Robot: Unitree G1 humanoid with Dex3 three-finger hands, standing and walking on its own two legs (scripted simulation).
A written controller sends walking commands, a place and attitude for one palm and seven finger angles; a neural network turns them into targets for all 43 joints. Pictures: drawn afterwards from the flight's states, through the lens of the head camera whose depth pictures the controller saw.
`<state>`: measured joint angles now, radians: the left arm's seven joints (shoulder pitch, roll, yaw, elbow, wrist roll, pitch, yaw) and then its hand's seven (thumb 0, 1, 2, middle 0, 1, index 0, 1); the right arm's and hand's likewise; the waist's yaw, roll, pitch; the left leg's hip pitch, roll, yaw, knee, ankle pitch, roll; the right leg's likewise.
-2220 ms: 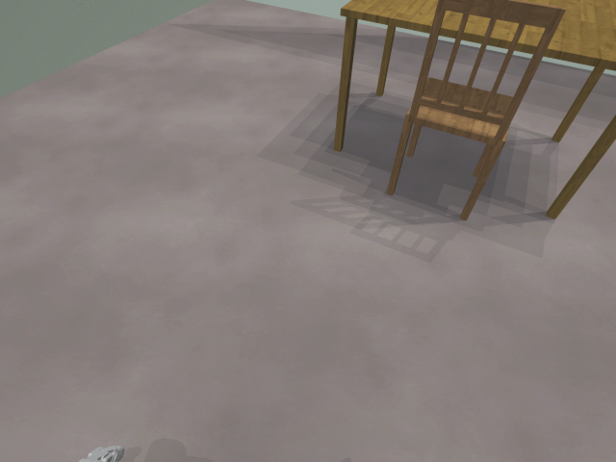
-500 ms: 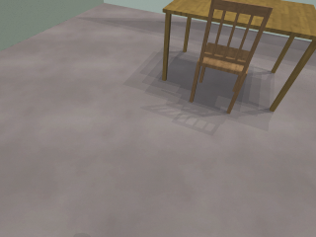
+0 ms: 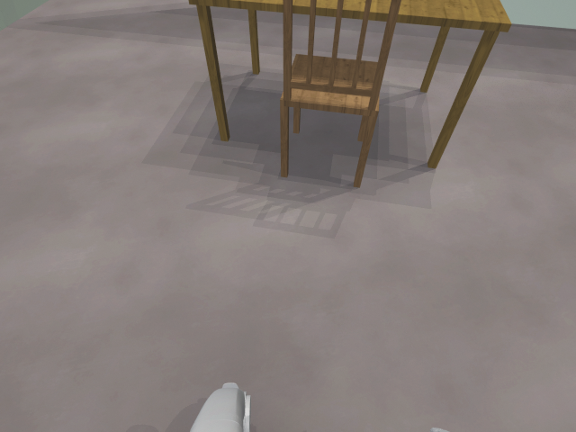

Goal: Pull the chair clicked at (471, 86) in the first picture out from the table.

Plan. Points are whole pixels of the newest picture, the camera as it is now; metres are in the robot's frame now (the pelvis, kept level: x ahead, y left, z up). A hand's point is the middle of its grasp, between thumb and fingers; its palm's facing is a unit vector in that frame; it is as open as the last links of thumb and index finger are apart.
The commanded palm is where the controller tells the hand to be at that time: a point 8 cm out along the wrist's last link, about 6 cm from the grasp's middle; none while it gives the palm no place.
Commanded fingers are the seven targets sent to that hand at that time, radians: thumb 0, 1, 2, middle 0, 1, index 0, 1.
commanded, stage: walk to a spot facing it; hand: left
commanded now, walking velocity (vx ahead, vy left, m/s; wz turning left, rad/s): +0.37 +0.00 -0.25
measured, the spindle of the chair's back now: (335, 43) +1.31 -0.05 -0.09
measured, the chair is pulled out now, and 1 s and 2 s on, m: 0.00 0.00 0.00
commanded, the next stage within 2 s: turn to face it in 1.04 s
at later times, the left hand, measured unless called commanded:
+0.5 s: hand (170, 313) +0.33 +0.26 -0.17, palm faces -0.15 -0.97 -0.17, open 7.4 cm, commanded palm none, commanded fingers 0.00 0.90 0.90 -0.20 -0.30 -0.20 -0.30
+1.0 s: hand (252, 226) +0.55 +0.13 -0.17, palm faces -0.43 -0.87 -0.23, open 7.3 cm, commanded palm none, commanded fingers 0.00 0.90 0.90 -0.20 -0.30 -0.20 -0.30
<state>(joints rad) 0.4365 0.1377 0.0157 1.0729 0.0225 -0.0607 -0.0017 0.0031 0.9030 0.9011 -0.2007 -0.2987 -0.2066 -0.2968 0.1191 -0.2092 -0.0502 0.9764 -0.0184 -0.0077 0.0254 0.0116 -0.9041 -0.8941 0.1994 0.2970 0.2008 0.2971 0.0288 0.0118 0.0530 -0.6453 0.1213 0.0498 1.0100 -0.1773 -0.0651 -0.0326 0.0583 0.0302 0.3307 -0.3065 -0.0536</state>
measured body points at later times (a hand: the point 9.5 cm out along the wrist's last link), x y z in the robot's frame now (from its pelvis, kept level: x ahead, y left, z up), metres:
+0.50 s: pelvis +0.22 +0.08 +0.00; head +0.24 +0.11 +0.45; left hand +0.34 +0.31 -0.16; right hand +0.15 -0.15 -0.14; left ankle +0.19 +0.14 -0.74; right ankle +0.24 -0.08 -0.64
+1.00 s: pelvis +0.42 -0.02 -0.01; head +0.44 -0.04 +0.44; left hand +0.57 +0.18 -0.16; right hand +0.36 -0.25 -0.16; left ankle +0.49 +0.14 -0.64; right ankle +0.41 -0.06 -0.74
